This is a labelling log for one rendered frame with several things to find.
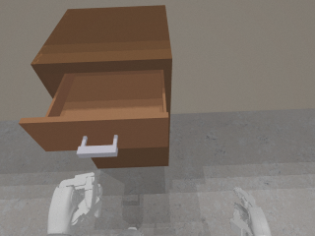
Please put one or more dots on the left robot hand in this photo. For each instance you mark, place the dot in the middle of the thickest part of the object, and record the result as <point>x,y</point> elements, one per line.
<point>81,192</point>

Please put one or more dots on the right robot hand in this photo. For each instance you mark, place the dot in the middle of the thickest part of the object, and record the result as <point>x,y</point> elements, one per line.
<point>253,221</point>

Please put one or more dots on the cabinet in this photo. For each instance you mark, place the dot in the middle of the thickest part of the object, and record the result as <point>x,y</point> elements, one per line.
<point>111,39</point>

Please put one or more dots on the drawer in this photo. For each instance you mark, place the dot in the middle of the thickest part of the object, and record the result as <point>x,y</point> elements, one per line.
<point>99,105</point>

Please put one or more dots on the handle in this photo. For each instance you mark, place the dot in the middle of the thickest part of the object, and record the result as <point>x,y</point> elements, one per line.
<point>97,151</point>

